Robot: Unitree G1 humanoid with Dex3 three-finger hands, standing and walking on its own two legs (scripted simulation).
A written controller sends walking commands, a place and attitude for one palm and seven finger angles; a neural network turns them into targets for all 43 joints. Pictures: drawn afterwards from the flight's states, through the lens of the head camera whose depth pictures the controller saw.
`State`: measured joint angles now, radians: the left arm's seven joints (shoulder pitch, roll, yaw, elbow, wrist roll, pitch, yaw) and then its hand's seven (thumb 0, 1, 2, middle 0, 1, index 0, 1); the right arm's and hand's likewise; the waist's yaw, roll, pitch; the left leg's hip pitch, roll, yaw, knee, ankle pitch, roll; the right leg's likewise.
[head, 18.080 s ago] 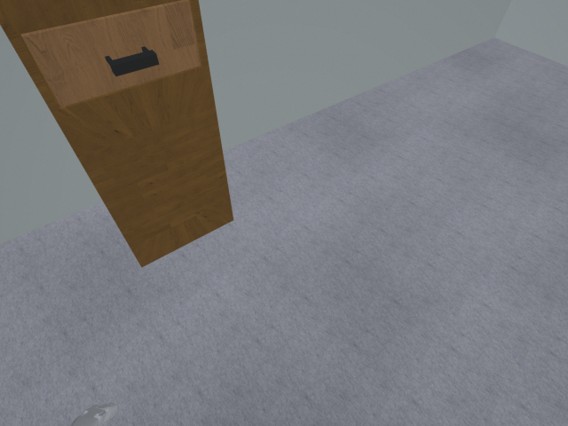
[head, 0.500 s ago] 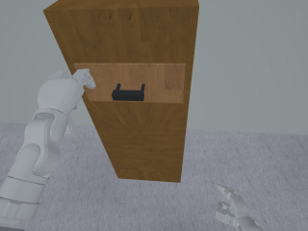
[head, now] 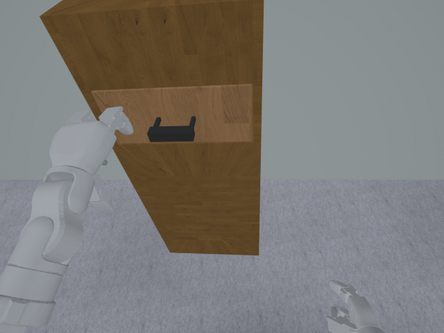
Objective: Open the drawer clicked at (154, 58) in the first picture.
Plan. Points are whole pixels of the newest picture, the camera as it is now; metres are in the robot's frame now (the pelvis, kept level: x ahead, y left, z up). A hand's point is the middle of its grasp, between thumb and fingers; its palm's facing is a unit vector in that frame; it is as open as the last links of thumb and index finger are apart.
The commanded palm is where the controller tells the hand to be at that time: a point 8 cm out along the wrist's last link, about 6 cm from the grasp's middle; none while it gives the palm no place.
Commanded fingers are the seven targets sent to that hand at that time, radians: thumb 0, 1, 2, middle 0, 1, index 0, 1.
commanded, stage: move the hooked fingers above the handle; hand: left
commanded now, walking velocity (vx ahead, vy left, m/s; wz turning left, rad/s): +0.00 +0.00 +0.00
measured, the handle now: (173, 127) +0.55 +0.21 +0.06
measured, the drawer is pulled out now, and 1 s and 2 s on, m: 0.00 0.00 0.00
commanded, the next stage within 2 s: none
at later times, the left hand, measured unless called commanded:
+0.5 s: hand (137, 158) +0.37 +0.22 +0.13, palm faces -0.01 -0.02 -1.00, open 13.9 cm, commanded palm +0.35 +0.23 +0.20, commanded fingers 0.00 -0.50 0.30 -0.30 -1.20 -0.30 -1.20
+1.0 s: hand (152, 145) +0.42 +0.21 +0.12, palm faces +0.04 -0.05 -1.00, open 13.8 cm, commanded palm +0.40 +0.23 +0.19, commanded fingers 0.00 -0.50 0.30 -0.30 -1.20 -0.30 -1.20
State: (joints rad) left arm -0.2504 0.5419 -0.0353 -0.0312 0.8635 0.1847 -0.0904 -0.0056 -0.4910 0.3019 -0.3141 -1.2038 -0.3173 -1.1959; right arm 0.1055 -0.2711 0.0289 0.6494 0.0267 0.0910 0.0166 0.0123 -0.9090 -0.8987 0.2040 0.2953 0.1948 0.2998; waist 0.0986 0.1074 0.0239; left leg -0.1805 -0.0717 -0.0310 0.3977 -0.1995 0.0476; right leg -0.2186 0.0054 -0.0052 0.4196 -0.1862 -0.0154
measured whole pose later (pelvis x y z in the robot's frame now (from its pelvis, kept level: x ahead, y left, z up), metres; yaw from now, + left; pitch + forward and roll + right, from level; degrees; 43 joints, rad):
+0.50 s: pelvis +0.01 -0.03 +0.00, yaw +0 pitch +1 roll +1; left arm -0.38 0.56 -0.08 0.24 0.88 0.05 -0.11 -0.01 -0.49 0.30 -0.32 -1.20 -0.32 -1.20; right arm 0.13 -0.29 0.02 0.65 0.03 0.10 -0.05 0.01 -0.91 -0.90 0.20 0.30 0.20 0.30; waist 0.05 0.09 0.01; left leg -0.22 -0.04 -0.05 0.43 -0.23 0.01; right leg -0.26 0.04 -0.03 0.45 -0.22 -0.05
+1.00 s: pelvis +0.03 +0.00 +0.00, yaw +0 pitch +4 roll +0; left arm -0.49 0.49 -0.14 0.34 0.93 0.02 -0.02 -0.01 -0.49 0.30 -0.32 -1.20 -0.32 -1.20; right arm 0.16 -0.26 0.00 0.64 0.03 0.11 -0.04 0.01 -0.91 -0.90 0.20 0.30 0.20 0.30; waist 0.04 0.07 -0.03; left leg -0.27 -0.07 -0.03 0.47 -0.27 0.05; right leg -0.31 0.01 -0.01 0.48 -0.24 -0.02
